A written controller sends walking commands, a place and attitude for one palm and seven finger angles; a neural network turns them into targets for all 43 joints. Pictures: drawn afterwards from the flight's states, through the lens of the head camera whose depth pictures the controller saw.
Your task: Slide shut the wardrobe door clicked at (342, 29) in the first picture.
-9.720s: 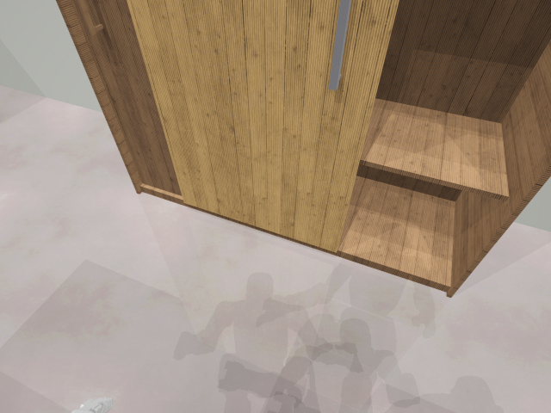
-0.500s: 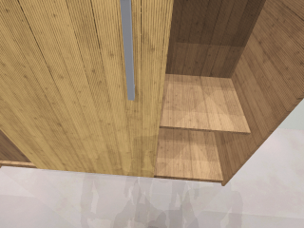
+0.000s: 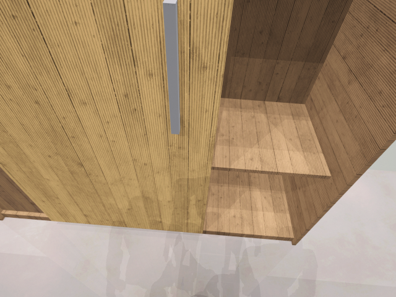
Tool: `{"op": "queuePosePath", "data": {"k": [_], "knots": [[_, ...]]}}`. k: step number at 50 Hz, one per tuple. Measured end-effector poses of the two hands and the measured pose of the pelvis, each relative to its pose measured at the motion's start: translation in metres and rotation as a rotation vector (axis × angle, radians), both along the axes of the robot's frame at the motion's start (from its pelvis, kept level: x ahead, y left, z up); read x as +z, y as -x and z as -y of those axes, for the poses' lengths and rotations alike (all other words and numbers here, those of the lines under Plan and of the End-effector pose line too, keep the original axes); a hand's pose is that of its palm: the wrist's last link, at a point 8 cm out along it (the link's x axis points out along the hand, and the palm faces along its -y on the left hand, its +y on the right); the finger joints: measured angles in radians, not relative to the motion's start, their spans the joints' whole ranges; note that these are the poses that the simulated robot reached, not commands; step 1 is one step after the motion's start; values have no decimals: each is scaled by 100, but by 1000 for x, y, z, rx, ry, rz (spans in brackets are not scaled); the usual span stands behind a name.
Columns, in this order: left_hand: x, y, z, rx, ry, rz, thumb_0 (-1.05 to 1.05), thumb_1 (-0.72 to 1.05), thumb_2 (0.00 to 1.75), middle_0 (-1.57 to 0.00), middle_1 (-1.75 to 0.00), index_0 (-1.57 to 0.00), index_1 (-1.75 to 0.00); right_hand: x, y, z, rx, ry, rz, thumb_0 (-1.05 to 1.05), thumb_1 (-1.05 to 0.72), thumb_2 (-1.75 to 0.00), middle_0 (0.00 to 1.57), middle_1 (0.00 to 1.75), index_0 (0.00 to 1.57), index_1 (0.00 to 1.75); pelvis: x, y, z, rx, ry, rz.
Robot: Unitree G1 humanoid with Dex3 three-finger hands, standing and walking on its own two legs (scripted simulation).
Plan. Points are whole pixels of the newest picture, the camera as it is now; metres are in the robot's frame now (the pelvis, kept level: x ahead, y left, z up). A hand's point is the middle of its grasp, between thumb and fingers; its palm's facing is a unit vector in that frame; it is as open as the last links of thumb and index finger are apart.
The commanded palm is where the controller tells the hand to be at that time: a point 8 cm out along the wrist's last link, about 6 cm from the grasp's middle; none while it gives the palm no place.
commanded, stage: look again from close up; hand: left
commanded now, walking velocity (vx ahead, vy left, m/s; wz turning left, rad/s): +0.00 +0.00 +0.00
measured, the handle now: (174, 75) +0.51 +0.09 +0.19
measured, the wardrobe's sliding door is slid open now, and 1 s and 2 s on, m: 0.47 0.47 0.47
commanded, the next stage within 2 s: raise the hand with hooked fingers in 1.18 s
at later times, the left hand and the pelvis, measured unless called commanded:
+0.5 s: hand out of the picture -0.02 +0.16 -0.18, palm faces +0.01 -0.98 -0.19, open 7.4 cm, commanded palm none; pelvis +0.00 -0.01 +0.00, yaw +0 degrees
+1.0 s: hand out of the picture -0.02 +0.14 -0.17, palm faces +0.03 -0.98 -0.18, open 7.4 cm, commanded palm none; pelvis +0.00 -0.03 +0.00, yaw +1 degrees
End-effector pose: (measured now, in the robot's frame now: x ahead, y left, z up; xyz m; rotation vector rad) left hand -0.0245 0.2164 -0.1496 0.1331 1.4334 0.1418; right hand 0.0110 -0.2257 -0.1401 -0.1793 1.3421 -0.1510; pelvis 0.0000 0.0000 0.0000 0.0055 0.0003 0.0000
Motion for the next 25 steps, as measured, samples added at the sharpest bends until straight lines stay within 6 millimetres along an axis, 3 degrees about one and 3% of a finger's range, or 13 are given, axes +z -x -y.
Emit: {"op": "queuePosePath", "data": {"k": [25], "knots": [[5, 1, 9, -3, -12, 1, 0, 91, 90, -20, -30, -20, -30, -2, 14, 10, -6, -18, -42, 0, -91, -89, 20, 30, 20, 30, 2, 2, 13, 3, -5, 2]]}}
